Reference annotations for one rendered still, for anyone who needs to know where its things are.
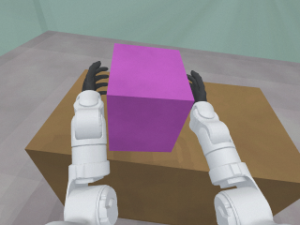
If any left robot forearm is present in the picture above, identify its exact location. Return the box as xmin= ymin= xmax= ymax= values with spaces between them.
xmin=64 ymin=90 xmax=111 ymax=219

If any robot right hand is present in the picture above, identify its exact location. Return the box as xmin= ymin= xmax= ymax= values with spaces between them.
xmin=187 ymin=70 xmax=207 ymax=109

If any carton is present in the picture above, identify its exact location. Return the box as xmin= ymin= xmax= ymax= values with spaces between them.
xmin=106 ymin=43 xmax=195 ymax=153

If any right robot upper arm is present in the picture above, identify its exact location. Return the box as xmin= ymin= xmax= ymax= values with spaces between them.
xmin=214 ymin=186 xmax=292 ymax=225

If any left robot upper arm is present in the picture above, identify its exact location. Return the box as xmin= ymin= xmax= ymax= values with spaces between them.
xmin=45 ymin=185 xmax=118 ymax=225

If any robot left hand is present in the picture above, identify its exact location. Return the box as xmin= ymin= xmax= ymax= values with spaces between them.
xmin=82 ymin=61 xmax=109 ymax=95

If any right robot forearm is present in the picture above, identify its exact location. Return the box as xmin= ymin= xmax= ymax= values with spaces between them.
xmin=189 ymin=101 xmax=273 ymax=218

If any pedestal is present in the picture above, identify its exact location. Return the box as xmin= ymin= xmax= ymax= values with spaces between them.
xmin=24 ymin=69 xmax=300 ymax=225

